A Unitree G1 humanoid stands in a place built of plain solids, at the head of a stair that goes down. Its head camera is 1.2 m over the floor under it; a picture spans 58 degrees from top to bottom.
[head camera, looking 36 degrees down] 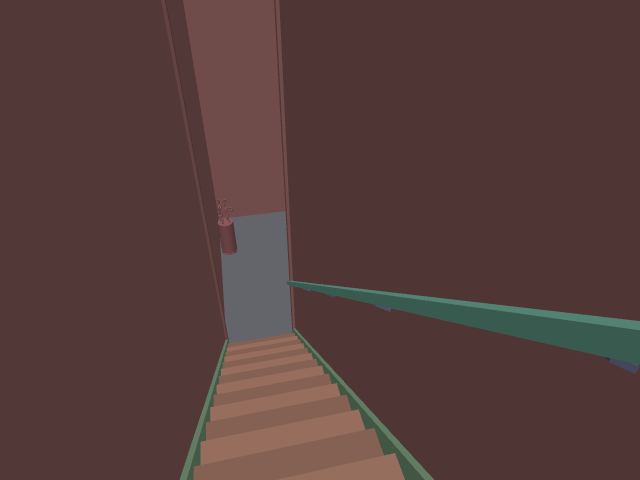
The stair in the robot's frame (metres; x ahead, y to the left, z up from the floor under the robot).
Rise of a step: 0.19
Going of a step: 0.23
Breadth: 0.85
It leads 12 degrees to the left of straight ahead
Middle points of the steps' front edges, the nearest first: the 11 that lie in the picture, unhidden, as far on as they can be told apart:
1.07 0.15 -0.76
1.29 0.20 -0.96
1.51 0.25 -1.15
1.73 0.30 -1.34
1.95 0.35 -1.53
2.17 0.40 -1.72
2.40 0.45 -1.91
2.62 0.50 -2.10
2.84 0.55 -2.29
3.06 0.60 -2.48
3.28 0.65 -2.67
